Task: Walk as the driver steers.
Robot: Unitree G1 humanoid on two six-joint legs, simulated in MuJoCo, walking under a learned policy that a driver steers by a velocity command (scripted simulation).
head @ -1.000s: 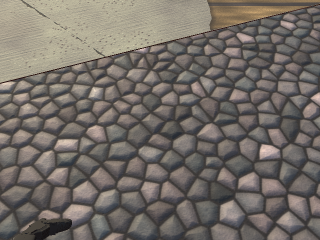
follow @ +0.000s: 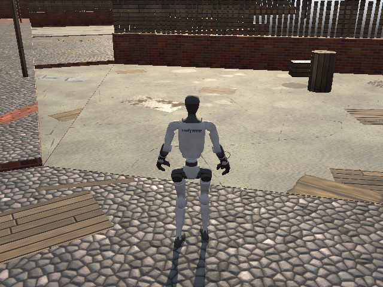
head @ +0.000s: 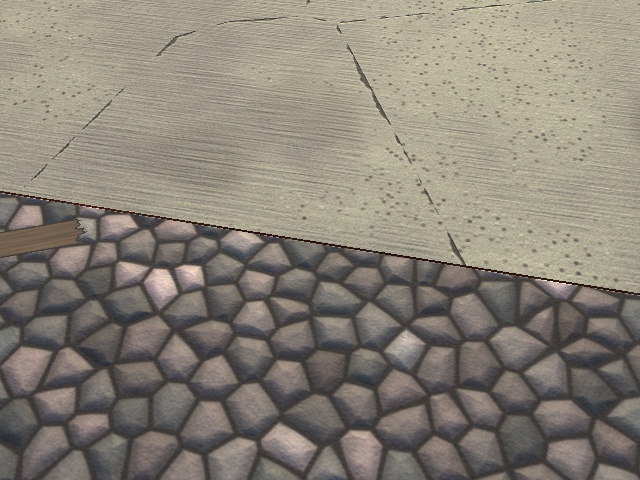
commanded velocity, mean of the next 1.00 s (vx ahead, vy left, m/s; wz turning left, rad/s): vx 0.01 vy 0.00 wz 0.08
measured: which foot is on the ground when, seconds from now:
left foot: up 0.00-0.26, down 0.28-1.00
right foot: down 0.00-1.00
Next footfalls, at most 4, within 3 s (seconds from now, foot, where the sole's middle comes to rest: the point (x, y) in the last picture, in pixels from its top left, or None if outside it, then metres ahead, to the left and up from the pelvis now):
0.28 left None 0.04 0.14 -0.76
1.80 left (271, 473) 0.49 0.13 -0.76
2.34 right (388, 346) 0.77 -0.13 -0.76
2.84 left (346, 233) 1.12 -0.05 -0.76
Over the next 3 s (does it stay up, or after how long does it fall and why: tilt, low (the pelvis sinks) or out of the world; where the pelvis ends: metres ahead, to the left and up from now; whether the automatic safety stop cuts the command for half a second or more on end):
stays up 1.00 -0.09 0.01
